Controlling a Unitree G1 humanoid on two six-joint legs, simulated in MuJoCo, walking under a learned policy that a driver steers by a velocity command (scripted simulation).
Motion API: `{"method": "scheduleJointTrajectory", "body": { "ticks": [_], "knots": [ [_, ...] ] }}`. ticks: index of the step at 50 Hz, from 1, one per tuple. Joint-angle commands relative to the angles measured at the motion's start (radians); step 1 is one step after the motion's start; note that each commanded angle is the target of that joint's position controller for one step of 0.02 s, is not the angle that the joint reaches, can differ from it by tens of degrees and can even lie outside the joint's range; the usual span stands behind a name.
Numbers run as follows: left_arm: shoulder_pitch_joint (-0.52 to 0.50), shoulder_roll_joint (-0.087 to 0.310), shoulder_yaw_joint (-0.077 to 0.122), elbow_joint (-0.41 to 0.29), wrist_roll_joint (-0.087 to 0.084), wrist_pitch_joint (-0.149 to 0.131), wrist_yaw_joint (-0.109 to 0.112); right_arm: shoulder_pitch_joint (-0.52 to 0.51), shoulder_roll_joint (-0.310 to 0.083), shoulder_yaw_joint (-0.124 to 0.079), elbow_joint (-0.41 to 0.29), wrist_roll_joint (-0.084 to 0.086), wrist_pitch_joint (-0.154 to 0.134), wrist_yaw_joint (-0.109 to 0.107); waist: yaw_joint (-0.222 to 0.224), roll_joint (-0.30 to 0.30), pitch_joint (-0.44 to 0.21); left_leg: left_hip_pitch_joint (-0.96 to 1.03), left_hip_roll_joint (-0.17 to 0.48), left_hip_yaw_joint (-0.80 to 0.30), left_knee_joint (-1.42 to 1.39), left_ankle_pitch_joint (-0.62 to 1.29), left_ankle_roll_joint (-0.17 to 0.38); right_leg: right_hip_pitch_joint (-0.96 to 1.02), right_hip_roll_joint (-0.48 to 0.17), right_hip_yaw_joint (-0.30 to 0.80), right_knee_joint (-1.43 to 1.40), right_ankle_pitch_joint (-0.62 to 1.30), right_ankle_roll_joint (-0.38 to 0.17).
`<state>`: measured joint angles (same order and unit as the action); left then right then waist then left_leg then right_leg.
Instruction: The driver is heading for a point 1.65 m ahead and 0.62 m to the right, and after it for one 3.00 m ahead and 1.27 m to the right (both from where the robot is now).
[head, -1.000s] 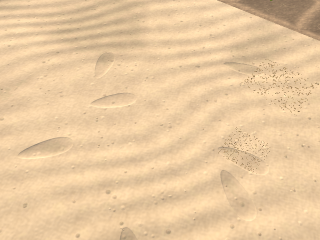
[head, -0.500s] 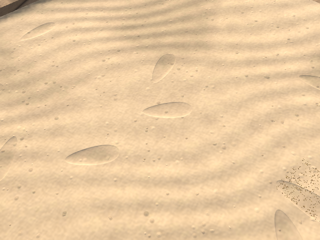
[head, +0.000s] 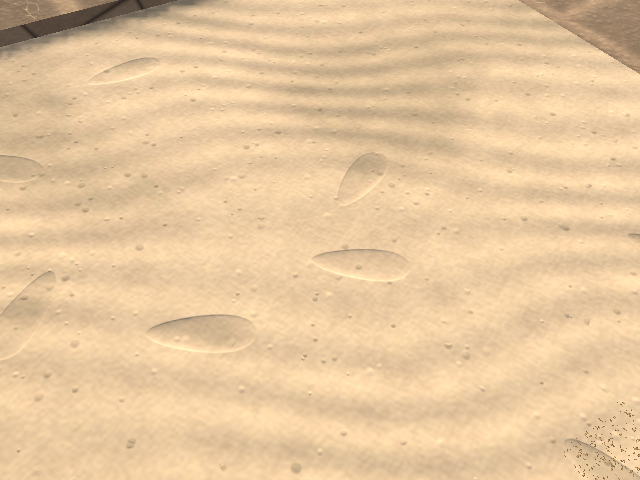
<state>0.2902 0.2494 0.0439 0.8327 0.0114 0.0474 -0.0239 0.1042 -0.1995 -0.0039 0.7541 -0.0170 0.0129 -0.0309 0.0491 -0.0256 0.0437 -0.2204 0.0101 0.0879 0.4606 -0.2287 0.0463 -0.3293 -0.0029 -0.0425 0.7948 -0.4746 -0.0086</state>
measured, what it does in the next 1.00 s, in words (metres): walks ahead, turning right: right foot, then left foot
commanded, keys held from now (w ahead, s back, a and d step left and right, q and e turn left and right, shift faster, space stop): e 0.26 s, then w+e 0.48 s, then w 0.26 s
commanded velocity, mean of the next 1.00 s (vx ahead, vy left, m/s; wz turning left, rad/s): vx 0.26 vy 0.00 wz -0.47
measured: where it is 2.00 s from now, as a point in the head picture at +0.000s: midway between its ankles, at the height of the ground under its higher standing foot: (518, 412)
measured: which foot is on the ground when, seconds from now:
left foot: down 0.00-0.18, up 0.20-0.70, down 0.72-1.00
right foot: up 0.00-0.18, down 0.20-0.72, up 0.74-1.00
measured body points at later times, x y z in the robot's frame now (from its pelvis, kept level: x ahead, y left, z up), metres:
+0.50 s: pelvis +0.01 -0.04 +0.01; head +0.01 -0.06 +0.46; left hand +0.13 +0.23 -0.10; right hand +0.05 -0.34 -0.12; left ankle +0.08 +0.11 -0.68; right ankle -0.04 -0.10 -0.74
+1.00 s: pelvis +0.20 -0.06 +0.01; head +0.23 -0.05 +0.45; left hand +0.45 +0.09 -0.12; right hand +0.06 -0.29 -0.12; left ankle +0.18 +0.06 -0.74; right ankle +0.19 -0.22 -0.68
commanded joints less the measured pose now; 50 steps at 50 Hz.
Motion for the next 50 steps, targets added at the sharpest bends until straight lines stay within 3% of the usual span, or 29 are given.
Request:
{"method": "scheduleJointTrajectory", "body": {
  "ticks": [1,6,8,9,10,11,12,13,14,16,19,23,30,32,34,35,36,37,38,39,40,41,43,45,50],
  "knots": [
    [0.000,0.066,0.025,-0.062,-0.001,0.000,0.008,0.043,-0.161,-0.052,-0.028,-0.003,-0.001,-0.012,-0.044,0.139,-0.084,0.146,0.285,-0.154,-0.084,0.541,0.181,-0.105,-0.014,0.010,0.092,-0.046,0.005],
    [-0.020,0.072,0.028,-0.093,-0.008,0.012,-0.006,0.023,-0.189,-0.072,-0.019,-0.007,0.006,-0.002,-0.052,0.175,-0.103,0.112,0.296,-0.132,-0.053,0.416,0.155,-0.013,-0.003,-0.034,-0.057,0.013,-0.006],
    [0.016,0.066,0.028,-0.090,-0.007,0.005,-0.010,-0.002,-0.205,-0.081,-0.018,-0.001,0.011,0.000,-0.014,0.154,-0.109,0.055,0.279,-0.091,0.012,0.316,0.103,0.091,0.015,-0.061,-0.225,0.138,-0.031],
    [0.025,0.085,0.032,-0.091,-0.001,-0.006,-0.007,0.015,-0.202,-0.085,-0.008,-0.002,0.014,0.002,-0.001,0.096,-0.099,-0.014,0.248,-0.048,0.086,0.169,0.039,0.159,0.007,-0.006,-0.361,0.254,-0.048],
    [0.036,0.185,0.053,-0.100,0.018,-0.021,0.003,0.047,-0.156,-0.078,-0.019,-0.007,0.019,0.008,-0.017,-0.143,-0.083,-0.186,0.141,0.053,0.324,-0.090,-0.041,0.238,-0.189,0.297,-0.507,0.353,-0.093],
    [0.085,0.319,0.088,-0.095,0.013,-0.022,0.001,-0.049,-0.127,-0.065,-0.088,0.001,0.032,-0.001,0.024,-0.305,-0.020,-0.382,-0.041,0.018,0.454,-0.418,-0.073,0.205,-0.392,0.584,-0.532,0.666,-0.243],
    [0.112,0.279,0.084,-0.088,0.012,-0.019,0.005,-0.067,-0.148,-0.067,-0.081,-0.005,0.039,-0.006,0.030,-0.157,-0.026,-0.383,-0.004,-0.095,0.583,-0.402,-0.067,0.207,-0.378,0.542,-0.523,0.660,-0.291],
    [0.055,0.229,0.071,-0.097,0.002,-0.016,0.010,-0.043,-0.149,-0.069,-0.061,0.006,0.039,0.002,-0.005,-0.095,-0.010,-0.385,0.011,-0.121,0.620,-0.314,-0.061,0.193,-0.316,0.454,-0.509,0.584,-0.278],
    [-0.003,0.198,0.063,-0.108,0.000,-0.009,0.014,-0.015,-0.163,-0.074,-0.042,0.007,0.027,0.013,-0.035,-0.062,-0.013,-0.382,0.029,-0.134,0.591,-0.221,-0.056,0.195,-0.238,0.401,-0.534,0.363,-0.235],
    [-0.029,0.164,0.055,-0.121,-0.005,-0.009,0.015,0.008,-0.194,-0.085,-0.020,-0.026,0.017,0.035,-0.031,-0.093,-0.030,-0.404,0.029,-0.120,0.588,-0.111,-0.061,0.243,-0.177,0.398,-0.597,0.099,-0.211],
    [0.033,0.176,0.059,-0.100,-0.007,-0.028,0.006,-0.004,-0.175,-0.083,-0.016,-0.023,0.011,0.056,-0.015,-0.056,-0.010,-0.447,0.024,-0.116,0.532,-0.044,-0.080,0.293,-0.171,0.427,-0.639,0.020,-0.212],
    [0.094,0.195,0.065,-0.072,0.001,-0.054,0.009,-0.039,-0.169,-0.080,-0.018,-0.024,-0.007,0.054,0.009,-0.078,0.004,-0.459,0.019,-0.120,0.396,-0.017,-0.103,0.314,-0.164,0.446,-0.637,0.037,-0.230],
    [0.121,0.222,0.077,-0.066,0.009,-0.074,0.007,-0.126,-0.171,-0.068,-0.058,-0.011,-0.044,0.053,0.036,-0.093,0.017,-0.353,-0.006,-0.120,0.194,-0.038,-0.100,0.222,-0.149,0.509,-0.578,0.047,-0.248],
    [0.099,0.226,0.080,-0.075,0.010,-0.078,0.004,-0.109,-0.175,-0.065,-0.067,-0.003,-0.056,0.050,0.016,-0.094,0.012,-0.254,-0.022,-0.122,0.143,-0.050,-0.085,0.160,-0.141,0.537,-0.550,0.063,-0.234],
    [0.024,0.224,0.081,-0.094,0.007,-0.080,0.004,0.011,-0.172,-0.065,-0.041,0.004,-0.073,0.038,-0.069,-0.077,-0.001,-0.006,-0.041,-0.116,0.020,-0.010,-0.065,0.017,-0.100,0.528,-0.478,0.110,-0.187],
    [0.010,0.200,0.074,-0.097,0.005,-0.084,0.006,0.105,-0.190,-0.071,-0.016,0.000,-0.084,0.026,-0.118,-0.034,-0.029,0.169,-0.034,-0.126,-0.035,-0.005,-0.057,-0.081,-0.045,0.492,-0.382,0.111,-0.153],
    [0.002,0.136,0.056,-0.112,-0.004,-0.097,0.006,0.229,-0.270,-0.090,0.000,-0.017,-0.096,0.008,-0.174,0.106,-0.097,0.351,0.137,-0.306,-0.128,-0.180,-0.024,-0.199,0.040,0.380,-0.156,0.057,-0.105],
    [0.003,0.069,0.036,-0.158,-0.017,-0.102,0.004,0.300,-0.392,-0.113,-0.001,-0.033,-0.088,-0.001,-0.171,0.346,-0.172,0.457,0.386,-0.748,-0.303,-0.559,0.061,-0.385,0.184,0.194,0.138,-0.134,-0.071],
    [0.058,0.136,0.042,-0.132,0.008,-0.088,0.011,0.252,-0.359,-0.111,0.007,-0.033,-0.082,0.003,-0.107,0.255,-0.112,0.337,0.422,-0.860,-0.314,-0.643,0.116,-0.421,0.093,0.188,0.293,-0.084,-0.081],
    [0.049,0.155,0.047,-0.104,0.019,-0.085,0.003,0.197,-0.260,-0.088,-0.008,-0.022,-0.082,0.013,-0.083,0.134,-0.024,0.248,0.367,-0.745,-0.300,-0.585,0.114,-0.414,0.052,0.197,0.327,0.009,-0.091],
    [0.036,0.140,0.043,-0.089,0.021,-0.086,-0.010,0.158,-0.202,-0.073,-0.009,-0.015,-0.088,0.022,-0.065,0.092,0.022,0.183,0.302,-0.594,-0.302,-0.419,0.098,-0.385,0.022,0.192,0.299,0.089,-0.082],
    [0.029,0.124,0.041,-0.084,0.025,-0.085,-0.020,0.149,-0.171,-0.061,-0.006,-0.016,-0.094,0.023,-0.057,0.113,0.020,0.165,0.251,-0.488,-0.309,-0.281,0.085,-0.356,0.008,0.181,0.275,0.139,-0.070],
    [0.017,0.115,0.035,-0.077,0.035,-0.078,-0.031,0.190,-0.162,-0.056,0.024,-0.013,-0.110,0.025,-0.062,0.146,0.002,0.165,0.197,-0.354,-0.302,-0.027,0.082,-0.334,0.015,0.167,0.278,0.206,-0.047],
    [-0.021,0.113,0.032,-0.088,0.033,-0.075,-0.034,0.227,-0.171,-0.059,0.050,-0.003,-0.124,0.033,-0.059,0.144,-0.009,0.193,0.199,-0.297,-0.295,0.148,0.101,-0.361,0.021,0.163,0.259,0.238,-0.031],
    [-0.215,0.071,0.002,-0.143,0.035,-0.076,-0.042,0.273,-0.160,-0.056,0.099,0.005,-0.122,0.038,-0.081,0.134,0.015,0.183,0.179,-0.170,-0.306,0.342,0.119,-0.355,-0.014,0.060,0.027,0.345,0.005]
  ]
}}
